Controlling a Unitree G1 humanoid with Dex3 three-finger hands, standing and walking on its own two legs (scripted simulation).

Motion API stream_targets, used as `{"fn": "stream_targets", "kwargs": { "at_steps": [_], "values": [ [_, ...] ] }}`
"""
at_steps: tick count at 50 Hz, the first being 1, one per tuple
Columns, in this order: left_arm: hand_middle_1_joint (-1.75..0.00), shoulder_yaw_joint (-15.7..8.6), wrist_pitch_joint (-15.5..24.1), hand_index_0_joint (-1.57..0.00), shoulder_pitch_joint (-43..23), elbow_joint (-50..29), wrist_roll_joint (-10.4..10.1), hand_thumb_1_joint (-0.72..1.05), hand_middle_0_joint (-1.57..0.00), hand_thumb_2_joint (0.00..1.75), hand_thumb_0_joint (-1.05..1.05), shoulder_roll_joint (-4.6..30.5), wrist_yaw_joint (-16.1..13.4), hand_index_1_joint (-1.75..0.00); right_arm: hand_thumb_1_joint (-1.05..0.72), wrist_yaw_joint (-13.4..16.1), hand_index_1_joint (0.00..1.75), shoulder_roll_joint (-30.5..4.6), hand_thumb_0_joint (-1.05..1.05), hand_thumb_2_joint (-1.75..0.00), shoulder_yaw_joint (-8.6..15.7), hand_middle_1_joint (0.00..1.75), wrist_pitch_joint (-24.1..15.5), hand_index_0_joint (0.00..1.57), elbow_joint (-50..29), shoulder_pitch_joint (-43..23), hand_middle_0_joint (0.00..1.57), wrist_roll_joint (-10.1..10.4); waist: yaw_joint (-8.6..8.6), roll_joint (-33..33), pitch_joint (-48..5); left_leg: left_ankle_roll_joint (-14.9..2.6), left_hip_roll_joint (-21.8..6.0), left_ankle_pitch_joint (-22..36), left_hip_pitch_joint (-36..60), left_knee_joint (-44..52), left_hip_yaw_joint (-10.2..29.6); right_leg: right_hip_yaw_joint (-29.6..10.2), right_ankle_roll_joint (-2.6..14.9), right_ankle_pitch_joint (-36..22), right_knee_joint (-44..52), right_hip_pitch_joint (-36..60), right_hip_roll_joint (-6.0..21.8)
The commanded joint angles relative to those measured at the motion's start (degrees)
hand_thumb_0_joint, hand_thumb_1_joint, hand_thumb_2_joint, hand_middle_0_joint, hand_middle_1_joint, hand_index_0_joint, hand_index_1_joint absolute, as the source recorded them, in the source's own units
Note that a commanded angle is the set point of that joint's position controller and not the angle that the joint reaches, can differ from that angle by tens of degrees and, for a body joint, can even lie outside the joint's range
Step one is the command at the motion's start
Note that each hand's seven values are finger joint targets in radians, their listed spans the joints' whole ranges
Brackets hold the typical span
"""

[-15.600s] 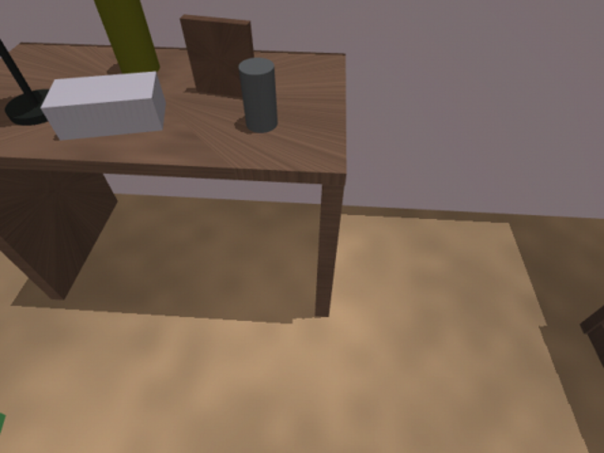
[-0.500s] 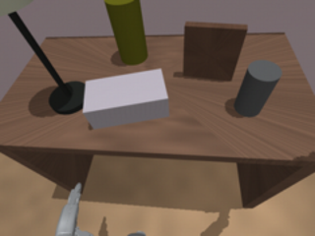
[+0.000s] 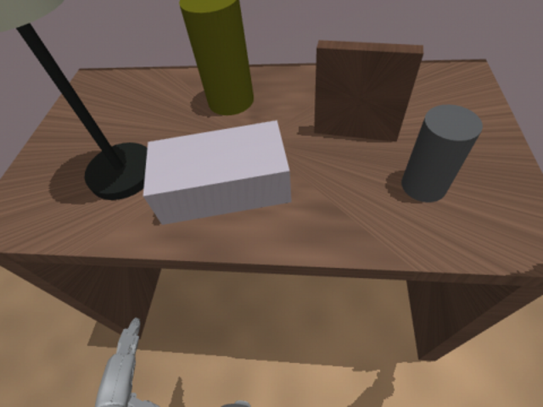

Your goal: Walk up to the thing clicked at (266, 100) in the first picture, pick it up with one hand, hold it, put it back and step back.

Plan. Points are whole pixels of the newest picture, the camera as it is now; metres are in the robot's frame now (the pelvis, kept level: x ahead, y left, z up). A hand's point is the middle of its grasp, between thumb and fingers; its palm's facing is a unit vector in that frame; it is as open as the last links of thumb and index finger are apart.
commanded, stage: go down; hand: right
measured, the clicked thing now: (436, 156) +0.51 -0.20 +0.05
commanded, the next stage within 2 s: approach in 0.10 s
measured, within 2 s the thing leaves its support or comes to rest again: neither
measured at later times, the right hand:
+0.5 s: hand out of the picture +0.42 -0.35 +0.14, palm faces +0.17 +0.99 +0.01, open 17.3 cm
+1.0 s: hand (465, 159) +0.49 -0.24 +0.06, palm faces +0.16 +0.99 +0.03, open 17.4 cm
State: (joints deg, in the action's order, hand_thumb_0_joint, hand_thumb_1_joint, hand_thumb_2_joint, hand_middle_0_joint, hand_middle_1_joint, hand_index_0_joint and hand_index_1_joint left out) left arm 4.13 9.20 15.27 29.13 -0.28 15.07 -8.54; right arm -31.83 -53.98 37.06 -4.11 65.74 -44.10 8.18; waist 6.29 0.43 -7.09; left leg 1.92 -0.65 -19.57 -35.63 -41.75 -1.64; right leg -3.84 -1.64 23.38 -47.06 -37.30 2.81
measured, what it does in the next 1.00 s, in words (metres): stands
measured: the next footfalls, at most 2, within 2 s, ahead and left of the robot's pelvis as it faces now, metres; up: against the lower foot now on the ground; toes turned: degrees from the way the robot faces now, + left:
none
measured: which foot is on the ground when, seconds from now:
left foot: down 0.00-1.00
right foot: down 0.00-1.00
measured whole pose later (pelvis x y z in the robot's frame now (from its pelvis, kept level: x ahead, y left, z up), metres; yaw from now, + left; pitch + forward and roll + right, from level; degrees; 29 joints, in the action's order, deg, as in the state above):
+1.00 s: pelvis -0.01 +0.00 -0.03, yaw +2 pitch +19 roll +3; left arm -0.4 3.7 20.1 11.2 1.7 13.3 -1.3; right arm -11.7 -33.4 31.3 -15.1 61.5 -46.1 4.0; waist 11.1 0.2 -8.0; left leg 1.9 0.4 -23.0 -50.2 -53.7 0.2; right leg -2.6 -1.8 27.2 -58.2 -50.5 3.7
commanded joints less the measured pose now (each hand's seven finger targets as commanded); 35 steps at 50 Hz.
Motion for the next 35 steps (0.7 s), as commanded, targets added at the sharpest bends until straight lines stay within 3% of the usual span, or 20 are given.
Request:
{"fn": "stream_targets", "kwargs": {
  "at_steps": [1,4,6,7,9,10,11,13,16,18,19,21,23,24,25,26,29,30,32,35],
  "values": [
    [-0.05,-5.6,3.1,-0.04,-2.7,-10.0,0.0,-0.56,-0.05,0.06,0.0,10.8,-1.2,-0.05,0.54,0.5,0.05,-23.3,0.0,-0.05,1.9,0.05,-3.4,0.06,-10.3,-19.2,0.06,1.3,-0.59,-11.2,-16.3,-3.0,1.7,12.6,6.5,3.9,-1.1,1.4,1.86,-19.3,6.3,12.8,-1.6],
    [-0.05,-3.8,3.1,-0.04,0.5,-9.3,0.1,-0.56,-0.05,0.06,0.0,8.6,-0.9,-0.05,0.55,0.4,0.05,-24.6,0.0,-0.05,3.1,0.05,-4.1,0.05,-9.8,-19.3,0.05,1.0,-0.95,-11.0,-17.6,-2.78,1.4,14.0,7.8,3.5,-0.5,1.9,2.2,-18.5,5.5,11.3,-2.1],
    [-0.05,-4.9,3.2,-0.04,0.3,-11.1,0.0,-0.56,-0.05,0.06,0.0,9.6,-0.9,-0.05,0.54,-0.1,0.05,-22.8,0.0,-0.05,2.3,0.05,-4.0,0.06,-9.6,-16.6,0.06,1.5,-0.91,-11.0,-18.4,-2.75,1.6,15.1,7.7,2.9,-0.9,1.7,1.91,-21.1,5.3,13.1,-1.9],
    [-0.05,-4.3,3.3,-0.05,-0.3,-11.6,0.0,-0.55,-0.05,0.06,0.0,9.2,-0.8,-0.05,0.55,-0.1,0.05,-23.7,0.0,-0.05,2.5,0.05,-4.4,0.06,-11.2,-18.7,0.05,1.4,-1.11,-11.2,-19.3,-2.68,1.5,15.9,7.7,2.7,-0.6,1.9,1.93,-22.0,4.8,13.2,-2.0],
    [-0.05,-5.5,3.2,-0.04,0.7,-10.8,0.0,-0.56,-0.05,0.06,0.0,10.5,-1.1,-0.05,0.54,-0.6,0.05,-24.0,0.0,-0.04,3.4,0.05,-4.3,0.05,-11.5,-17.6,0.06,2.2,-0.99,-11.7,-20.5,-2.69,1.5,15.8,6.8,2.5,-0.7,1.6,1.85,-22.9,4.4,14.4,-1.9],
    [-0.03,-4.9,3.3,-0.03,0.6,-10.7,-0.1,-0.59,-0.05,0.07,0.0,9.9,-1.1,-0.05,0.61,-0.7,0.05,-23.3,0.0,-0.04,2.9,0.05,-4.4,0.05,-13.1,-18.0,0.04,2.4,-1.24,-12.5,-20.6,-2.76,1.6,15.9,6.9,2.3,-0.8,1.6,1.64,-24.1,4.5,15.1,-1.9],
    [-0.05,-3.6,3.4,-0.05,0.0,-10.9,0.0,-0.57,-0.06,0.05,0.0,8.9,-0.9,-0.06,0.53,-0.6,0.04,-24.3,0.0,-0.04,3.1,0.04,-4.7,0.05,-15.3,-19.8,0.05,2.5,-1.54,-14.4,-20.9,-2.85,1.5,15.5,7.3,2.6,-0.7,1.7,1.64,-23.3,4.5,14.8,-2.0],
    [-0.05,-3.6,3.5,-0.04,-2.1,-10.7,-0.1,-0.57,-0.06,0.06,0.0,8.5,-1.3,-0.06,0.5,-0.3,0.04,-22.4,0.0,-0.04,2.7,0.04,-4.2,0.05,-14.7,-18.4,0.05,2.6,-2.14,-13.7,-21.0,-2.88,1.5,15.2,7.7,2.6,-0.6,1.8,1.73,-22.7,4.7,15.0,-2.1],
    [-0.05,-6.1,3.5,-0.04,-0.7,-9.3,0.0,-0.58,-0.06,0.06,0.0,11.1,-1.6,-0.06,0.48,0.0,0.04,-18.0,0.0,-0.04,0.3,0.04,-3.6,0.05,-11.8,-16.2,0.06,3.0,-0.29,-11.7,-19.1,-2.82,1.7,14.9,6.0,2.7,-0.8,1.6,1.66,-22.8,5.0,14.7,-1.8],
    [-0.05,-6.7,3.7,-0.05,-1.5,-10.7,0.1,-0.57,-0.06,0.05,0.0,11.4,-1.6,-0.06,0.47,0.4,0.04,-15.3,0.0,-0.04,-1.7,0.04,-4.1,0.06,-14.4,-19.0,0.06,3.1,0.43,-11.5,-19.4,-2.8,1.8,15.0,5.1,2.5,-0.8,1.5,1.76,-23.2,4.7,15.8,-1.5],
    [-0.05,-6.4,3.6,-0.05,0.1,-8.9,0.1,-0.57,-0.06,0.05,0.0,10.8,-1.4,-0.06,0.48,0.5,0.04,-14.7,0.0,-0.05,-1.8,0.04,-4.4,0.06,-13.1,-18.5,0.06,3.2,0.59,-10.8,-17.6,-2.74,1.8,14.6,4.3,2.4,-0.9,1.4,1.77,-22.9,4.6,14.6,-1.6],
    [-0.05,-4.9,3.7,-0.05,-0.1,-9.2,0.1,-0.57,-0.06,0.05,0.0,8.9,-0.9,-0.06,0.49,0.7,0.04,-9.4,0.0,-0.04,-3.9,0.04,-4.6,0.06,-8.2,-14.9,0.06,3.5,1.39,-6.8,-14.7,-2.42,1.7,14.6,3.5,2.2,-0.9,1.5,2.27,-20.3,4.1,11.3,-1.7],
    [-0.05,-3.9,4.0,-0.05,-1.2,-11.5,0.3,-0.56,-0.06,0.05,0.0,7.7,-0.5,-0.06,0.49,1.2,0.04,-8.3,0.0,-0.04,-4.8,0.04,-6.5,0.06,-11.4,-17.7,0.06,3.4,1.53,-7.9,-17.0,-2.29,1.5,15.0,2.9,1.1,-0.5,1.6,2.35,-20.1,3.2,11.3,-1.8],
    [-0.05,-3.7,3.9,-0.05,0.1,-11.6,0.5,-0.56,-0.06,0.05,0.0,7.2,-0.3,-0.06,0.49,1.8,0.04,-8.5,0.0,-0.05,-4.5,0.04,-7.5,0.06,-12.8,-19.5,0.06,3.4,1.93,-8.3,-18.4,-2.27,1.4,15.4,2.5,0.5,-0.3,1.7,2.46,-19.9,2.5,11.2,-1.9],
    [-0.05,-5.2,3.6,-0.05,2.2,-11.4,0.6,-0.56,-0.06,0.05,0.0,8.5,-0.2,-0.06,0.47,2.2,0.04,-8.5,0.0,-0.05,-3.9,0.04,-7.8,0.06,-10.3,-17.7,0.06,3.5,2.23,-7.3,-17.2,-2.14,1.4,14.9,1.8,0.1,-0.3,1.8,2.59,-18.8,2.1,9.6,-2.1],
    [-0.06,-4.7,3.5,-0.06,2.9,-11.3,0.6,-0.55,-0.06,0.05,0.0,7.9,0.2,-0.06,0.47,2.5,0.04,-5.5,0.0,-0.05,-5.4,0.04,-8.2,0.06,-9.2,-15.8,0.06,3.6,2.44,-6.5,-16.3,-2.03,1.4,15.0,0.9,-0.6,-0.3,1.9,2.63,-18.6,1.6,9.1,-2.2],
    [-0.06,-6.7,3.3,-0.06,3.0,-14.3,1.2,-0.54,-0.06,0.04,0.0,9.3,0.9,-0.06,0.46,4.9,0.04,-7.5,0.0,-0.05,-3.8,0.04,-11.4,0.05,-16.2,-21.0,0.06,3.1,2.47,-9.8,-22.8,-2.09,1.2,16.4,-0.7,-3.0,0.1,2.0,2.29,-21.6,-0.9,11.1,-2.2],
    [-0.06,-7.4,3.0,-0.06,4.2,-13.2,1.4,-0.53,-0.06,0.04,0.0,9.5,1.3,-0.06,0.47,5.8,0.04,-8.3,0.0,-0.06,-2.9,0.04,-12.2,0.05,-16.6,-21.9,0.05,3.2,2.22,-11.1,-21.7,-2.16,1.4,15.1,-2.4,-3.6,-0.1,1.9,2.07,-21.1,-1.4,10.2,-2.1],
    [-0.06,-7.1,2.6,-0.06,3.5,-14.7,1.7,-0.53,-0.06,0.03,0.0,8.3,2.2,-0.06,0.47,7.6,0.05,-5.9,0.0,-0.06,-3.0,0.05,-13.5,0.05,-14.8,-21.1,0.05,2.6,2.38,-10.8,-23.0,-2.18,1.2,16.1,-2.4,-5.5,0.3,2.1,1.98,-21.1,-3.4,7.1,-2.3],
    [-0.06,-9.2,2.1,-0.07,0.6,-19.6,2.3,-0.55,-0.06,0.04,0.0,10.0,2.7,-0.06,0.48,10.9,0.04,-8.1,0.0,-0.04,-1.7,0.04,-15.8,0.05,-19.9,-27.2,0.06,0.9,1.97,-13.4,-30.2,-2.45,1.5,16.6,-3.7,-7.8,0.4,1.8,1.59,-25.7,-6.1,10.0,-1.6]
  ]
}}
